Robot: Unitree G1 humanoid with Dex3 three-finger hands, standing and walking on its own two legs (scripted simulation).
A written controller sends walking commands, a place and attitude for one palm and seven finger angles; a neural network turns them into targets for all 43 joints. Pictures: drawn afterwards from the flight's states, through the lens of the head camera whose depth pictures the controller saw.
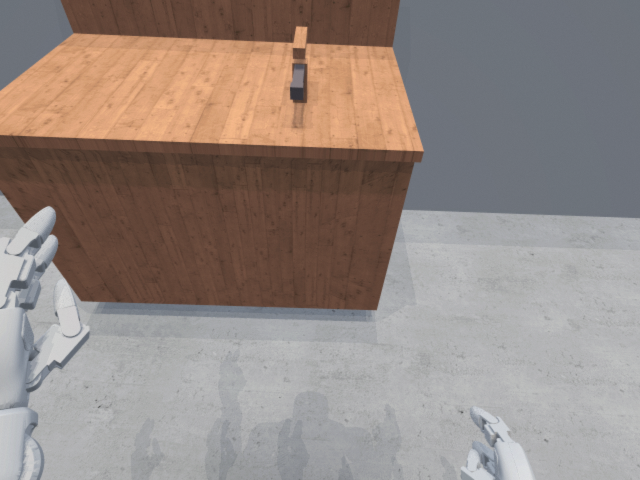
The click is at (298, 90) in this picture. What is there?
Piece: tap's lever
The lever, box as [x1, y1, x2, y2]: [290, 82, 303, 99]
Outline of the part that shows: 291,82 290,99 302,99 303,83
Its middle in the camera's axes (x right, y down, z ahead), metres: -0.05 -0.32 +0.84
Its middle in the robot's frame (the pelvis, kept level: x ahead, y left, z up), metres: +0.85 +0.11 +0.09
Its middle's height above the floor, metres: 0.86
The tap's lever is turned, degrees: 0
